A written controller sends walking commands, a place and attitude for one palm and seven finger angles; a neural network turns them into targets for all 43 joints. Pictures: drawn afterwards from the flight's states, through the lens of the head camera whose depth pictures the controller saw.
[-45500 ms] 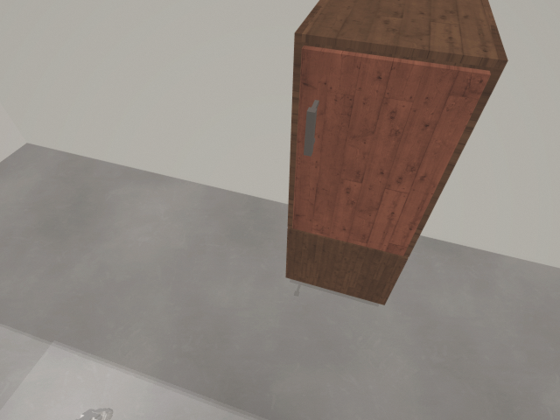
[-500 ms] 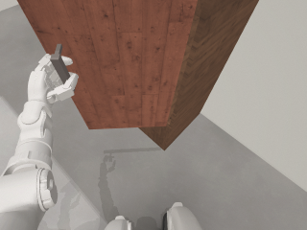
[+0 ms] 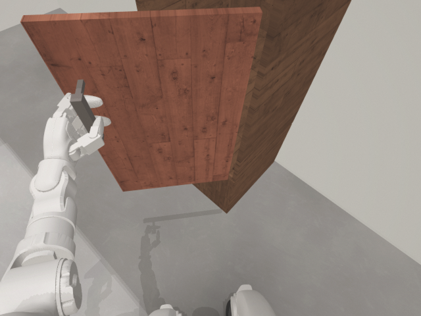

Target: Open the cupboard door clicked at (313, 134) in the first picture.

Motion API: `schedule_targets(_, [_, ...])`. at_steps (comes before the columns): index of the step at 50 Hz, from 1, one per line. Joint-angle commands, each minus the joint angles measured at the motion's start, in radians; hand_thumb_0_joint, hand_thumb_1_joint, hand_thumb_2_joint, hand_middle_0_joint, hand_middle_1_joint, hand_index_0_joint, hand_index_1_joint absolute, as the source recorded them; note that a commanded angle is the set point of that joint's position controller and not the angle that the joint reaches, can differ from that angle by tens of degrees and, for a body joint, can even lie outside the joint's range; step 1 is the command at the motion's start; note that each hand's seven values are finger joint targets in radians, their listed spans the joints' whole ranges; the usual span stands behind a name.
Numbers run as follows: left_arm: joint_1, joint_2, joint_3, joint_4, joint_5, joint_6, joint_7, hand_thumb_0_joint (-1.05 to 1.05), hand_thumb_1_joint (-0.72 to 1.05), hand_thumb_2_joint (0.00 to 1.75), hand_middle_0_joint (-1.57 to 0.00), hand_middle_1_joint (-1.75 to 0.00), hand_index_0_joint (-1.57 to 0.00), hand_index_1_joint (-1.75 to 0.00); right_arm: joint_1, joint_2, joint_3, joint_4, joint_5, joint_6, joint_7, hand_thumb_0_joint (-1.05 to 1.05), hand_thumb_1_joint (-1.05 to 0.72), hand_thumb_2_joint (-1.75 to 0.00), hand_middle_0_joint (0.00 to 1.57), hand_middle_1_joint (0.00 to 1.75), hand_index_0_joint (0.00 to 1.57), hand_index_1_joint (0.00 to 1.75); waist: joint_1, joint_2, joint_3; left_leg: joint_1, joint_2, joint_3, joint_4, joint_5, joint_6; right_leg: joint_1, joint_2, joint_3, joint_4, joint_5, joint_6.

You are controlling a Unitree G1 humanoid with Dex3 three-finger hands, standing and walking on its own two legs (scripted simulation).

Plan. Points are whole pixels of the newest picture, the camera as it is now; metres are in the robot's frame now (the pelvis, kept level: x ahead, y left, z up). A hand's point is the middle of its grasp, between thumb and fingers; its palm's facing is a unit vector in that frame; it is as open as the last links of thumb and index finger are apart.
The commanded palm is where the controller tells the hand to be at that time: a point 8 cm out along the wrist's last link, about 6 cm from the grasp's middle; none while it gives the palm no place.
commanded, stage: pull the door open along its arc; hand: left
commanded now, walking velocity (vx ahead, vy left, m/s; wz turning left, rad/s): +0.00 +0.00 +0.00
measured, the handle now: (90, 112) +0.50 +0.22 +0.07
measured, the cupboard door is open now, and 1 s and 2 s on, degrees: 50 94 92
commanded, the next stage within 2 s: open thumb and fingers to let go in 0.80 s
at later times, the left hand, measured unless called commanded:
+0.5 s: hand (142, 209) +0.29 +0.10 +0.08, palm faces +0.35 -0.94 +0.05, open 6.2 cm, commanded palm +0.22 +0.17 +0.07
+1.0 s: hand (174, 228) +0.26 +0.05 +0.07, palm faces +0.43 -0.90 -0.02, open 6.2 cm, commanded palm +0.21 +0.10 +0.07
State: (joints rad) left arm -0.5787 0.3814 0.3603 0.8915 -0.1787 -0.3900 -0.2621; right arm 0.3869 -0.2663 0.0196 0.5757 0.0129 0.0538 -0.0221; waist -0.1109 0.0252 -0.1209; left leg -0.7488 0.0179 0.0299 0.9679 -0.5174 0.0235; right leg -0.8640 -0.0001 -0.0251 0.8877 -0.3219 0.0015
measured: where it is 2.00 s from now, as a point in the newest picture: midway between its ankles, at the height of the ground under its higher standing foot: outside the picture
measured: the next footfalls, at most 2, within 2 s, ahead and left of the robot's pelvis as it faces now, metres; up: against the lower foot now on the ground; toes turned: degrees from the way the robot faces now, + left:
none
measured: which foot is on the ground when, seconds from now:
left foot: down 0.00-1.00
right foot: down 0.00-1.00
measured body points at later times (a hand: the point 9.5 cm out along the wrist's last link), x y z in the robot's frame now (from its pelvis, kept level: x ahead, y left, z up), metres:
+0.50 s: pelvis +0.01 -0.02 +0.01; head +0.05 -0.02 +0.46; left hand +0.26 +0.15 +0.08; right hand +0.22 -0.22 -0.07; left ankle -0.03 +0.10 -0.68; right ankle +0.06 -0.12 -0.68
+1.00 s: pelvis +0.01 -0.05 +0.00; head +0.04 -0.08 +0.45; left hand +0.23 +0.10 +0.08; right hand +0.20 -0.27 -0.09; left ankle -0.03 +0.10 -0.68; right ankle +0.06 -0.12 -0.68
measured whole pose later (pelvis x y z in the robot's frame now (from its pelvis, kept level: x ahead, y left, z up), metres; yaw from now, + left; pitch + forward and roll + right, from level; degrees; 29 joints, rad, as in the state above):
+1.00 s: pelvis +0.01 -0.05 +0.00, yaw +4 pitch +10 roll +1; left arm 0.32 -0.07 -0.25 -0.08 0.08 -0.24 0.53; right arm 0.22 -0.21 -0.01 0.54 -0.07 -0.04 -0.02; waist -0.01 0.04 -0.13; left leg -0.59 0.01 -0.05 0.94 -0.52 -0.04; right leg -0.71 -0.01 -0.10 0.95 -0.41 -0.07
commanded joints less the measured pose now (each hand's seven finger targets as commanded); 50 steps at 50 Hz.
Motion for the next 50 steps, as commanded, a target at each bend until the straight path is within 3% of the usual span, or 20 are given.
schedule_targets(1, [-0.048,0.19,0.03,-0.328,-0.042,-0.06,-0.016,0.0,0.9,0.9,-0.4,-1.35,-0.4,-1.35,0.045,-0.147,-0.062,-0.142,0.01,-0.04,0.0,0.0,-0.9,-0.9,0.2,0.3,0.2,0.3,0.083,0.016,-0.405,0.077,-0.015,-0.024,-0.173,0.474,-0.016,0.48,0.018,-0.004,-0.054,0.362,-0.033])
schedule_targets(7, [0.359,0.068,-0.012,-0.643,-0.096,-0.041,0.008,0.0,0.9,0.9,-0.4,-1.35,-0.4,-1.35,-0.036,-0.117,-0.064,-0.209,0.018,-0.072,0.016,0.0,-0.9,-0.9,0.2,0.3,0.2,0.3,0.134,0.017,-0.367,0.103,-0.015,-0.012,-0.208,0.542,-0.024,0.555,0.008,-0.008,-0.063,0.424,-0.035])
schedule_targets(8, [0.394,0.036,0.071,-0.732,-0.139,-0.034,0.116,0.0,0.9,0.9,-0.4,-1.35,-0.4,-1.35,-0.078,-0.089,-0.064,-0.222,0.015,-0.083,0.02,0.0,-0.9,-0.9,0.2,0.3,0.2,0.3,0.199,0.012,-0.352,0.097,-0.021,-0.013,-0.215,0.528,-0.038,0.545,0.011,-0.025,-0.068,0.402,-0.036])
schedule_targets(9, [0.476,-0.04,0.022,-0.764,-0.128,-0.019,0.194,0.0,0.9,0.9,-0.4,-1.35,-0.4,-1.35,-0.099,-0.081,-0.061,-0.226,0.009,-0.093,0.027,0.0,-0.9,-0.9,0.2,0.3,0.2,0.3,0.188,0.001,-0.311,0.101,-0.024,-0.009,-0.223,0.502,-0.041,0.531,0.012,-0.034,-0.074,0.379,-0.033])
schedule_targets(10, [0.529,-0.059,-0.001,-0.798,-0.105,-0.017,0.253,0.0,0.9,0.9,-0.4,-1.35,-0.4,-1.35,-0.111,-0.08,-0.06,-0.225,0.006,-0.1,0.032,0.0,-0.9,-0.9,0.2,0.3,0.2,0.3,0.179,-0.056,-0.271,0.085,-0.022,-0.02,-0.227,0.478,-0.041,0.528,0.01,-0.042,-0.077,0.354,-0.035])
schedule_targets(12, [0.645,-0.088,-0.02,-0.877,-0.053,-0.012,0.351,0.0,0.9,0.9,-0.4,-1.35,-0.4,-1.35,-0.137,-0.071,-0.057,-0.227,-0.006,-0.098,0.038,0.0,-0.9,-0.9,0.2,0.3,0.2,0.3,0.187,-0.024,-0.245,0.091,-0.027,-0.011,-0.228,0.443,-0.04,0.519,0.004,-0.041,-0.071,0.33,-0.035])
schedule_targets(14, [0.696,-0.126,-0.062,-0.963,-0.001,-0.01,0.438,0.0,0.9,0.9,-0.4,-1.35,-0.4,-1.35,-0.16,-0.057,-0.055,-0.231,-0.022,-0.093,0.038,0.0,-0.9,-0.9,0.2,0.3,0.2,0.3,0.188,-0.03,-0.243,0.097,-0.029,-0.009,-0.223,0.424,-0.038,0.527,0.0,-0.037,-0.066,0.328,-0.036])
schedule_targets(15, [0.711,-0.126,-0.07,-0.981,0.023,-0.006,0.481,0.0,0.9,0.9,-0.4,-1.35,-0.4,-1.35,-0.166,-0.056,-0.055,-0.227,-0.028,-0.089,0.033,0.0,-0.9,-0.9,0.2,0.3,0.2,0.3,0.182,-0.064,-0.228,0.087,-0.029,-0.016,-0.218,0.398,-0.036,0.53,-0.001,-0.033,-0.07,0.31,-0.037])
schedule_targets(18, [0.74,-0.216,-0.163,-1.048,0.085,0.014,0.586,0.0,0.9,0.9,-0.4,-1.35,-0.4,-1.35,-0.196,-0.031,-0.048,-0.232,-0.044,-0.076,0.026,0.0,-0.9,-0.9,0.2,0.3,0.2,0.3,0.183,-0.031,-0.203,0.094,-0.038,-0.013,-0.215,0.352,-0.036,0.522,-0.007,-0.023,-0.076,0.282,-0.039])
schedule_targets(21, [0.778,-0.288,-0.241,-1.076,0.133,0.046,0.68,0.0,0.9,0.9,-0.4,-1.35,-0.4,-1.35,-0.215,-0.014,-0.045,-0.231,-0.055,-0.067,0.016,0.0,-0.9,-0.9,0.2,0.3,0.2,0.3,0.17,-0.079,-0.201,0.095,-0.04,-0.018,-0.201,0.33,-0.032,0.531,-0.008,-0.01,-0.092,0.282,-0.037])
schedule_targets(24, [0.795,-0.344,-0.318,-1.118,0.2,0.077,0.766,0.0,0.9,0.9,-0.4,-1.35,-0.4,-1.35,-0.225,0.001,-0.041,-0.231,-0.067,-0.057,0.015,0.0,-0.9,-0.9,0.2,0.3,0.2,0.3,0.165,-0.047,-0.206,0.103,-0.044,-0.02,-0.194,0.334,-0.034,0.532,-0.011,-0.006,-0.093,0.287,-0.039])
schedule_targets(26, [0.844,-0.38,-0.379,-1.127,0.238,0.096,0.788,0.0,0.9,0.9,-0.4,-1.35,-0.4,-1.35,-0.223,0.004,-0.042,-0.231,-0.073,-0.055,0.016,0.0,-0.9,-0.9,0.2,0.3,0.2,0.3,0.15,-0.064,-0.208,0.109,-0.041,-0.02,-0.189,0.338,-0.033,0.536,-0.012,-0.004,-0.099,0.307,-0.039])
schedule_targets(30, [0.909,-0.436,-0.476,-1.181,0.272,0.109,0.784,0.0,0.9,0.9,-0.4,-1.35,-0.4,-1.35,-0.227,0.007,-0.043,-0.244,-0.078,-0.059,0.014,0.0,-0.9,-0.9,0.2,0.3,0.2,0.3,0.133,-0.081,-0.2,0.115,-0.037,-0.022,-0.18,0.341,-0.028,0.545,-0.017,0.004,-0.107,0.339,-0.039])
schedule_targets(34, [0.958,-0.461,-0.53,-1.233,0.279,0.097,0.775,0.0,0.9,0.9,-0.4,-1.35,-0.4,-1.35,-0.237,0.013,-0.041,-0.248,-0.081,-0.08,0.012,0.0,-0.9,-0.9,0.2,0.3,0.2,0.3,0.13,-0.099,-0.2,0.101,-0.04,-0.024,-0.164,0.309,-0.027,0.557,-0.029,0.022,-0.113,0.342,-0.029])
schedule_targets(41, [1.023,-0.583,-0.687,-1.279,0.268,0.097,0.769,0.0,0.9,0.9,-0.4,-1.35,-0.4,-1.35,-0.263,0.016,-0.041,-0.257,-0.075,-0.14,0.024,0.0,-0.9,-0.9,0.2,0.3,0.2,0.3,0.111,-0.108,-0.178,0.085,-0.05,-0.038,-0.127,0.247,-0.025,0.507,-0.043,0.035,-0.136,0.257,-0.022])
schedule_targets(44, [0.89,-0.526,-0.623,-1.256,0.272,0.095,0.797,0.0,0.9,0.9,-0.4,-1.35,-0.4,-1.35,-0.261,0.007,-0.045,-0.236,-0.08,-0.154,0.013,0.0,-0.9,-0.9,0.2,0.3,0.2,0.3,0.107,-0.114,-0.174,0.065,-0.055,-0.041,-0.11,0.205,-0.025,0.469,-0.048,0.064,-0.151,0.159,-0.018])
schedule_targets(45, [0.794,-0.485,-0.585,-1.222,0.276,0.093,0.812,0.0,0.9,0.9,-0.4,-1.35,-0.4,-1.35,-0.256,0.005,-0.042,-0.216,-0.081,-0.154,0.005,0.0,-0.9,-0.9,0.2,0.3,0.2,0.3,0.092,-0.136,-0.146,0.045,-0.055,-0.044,-0.103,0.18,-0.025,0.448,-0.054,0.077,-0.166,0.108,-0.014])
schedule_targets(47, [0.761,-0.487,-0.569,-1.178,0.269,0.091,0.817,0.0,0.76,0.84,-0.39,-1.34,-0.39,-1.34,-0.265,0.009,-0.043,-0.206,-0.082,-0.158,-0.002,0.0,-0.9,-0.9,0.2,0.3,0.2,0.3,0.101,-0.15,-0.161,0.036,-0.061,-0.041,-0.099,0.152,-0.023,0.454,-0.066,0.105,-0.192,0.033,-0.007])
schedule_targets(50, [0.739,-0.471,-0.553,-1.154,0.268,0.09,0.813,0.0,0.55,0.75,-0.38,-1.31,-0.38,-1.31,-0.262,0.008,-0.045,-0.198,-0.077,-0.161,-0.008,0.0,-0.9,-0.9,0.2,0.3,0.2,0.3,0.112,-0.15,-0.197,0.044,-0.062,-0.039,-0.109,0.152,-0.021,0.485,-0.072,0.12,-0.206,0.02,-0.006])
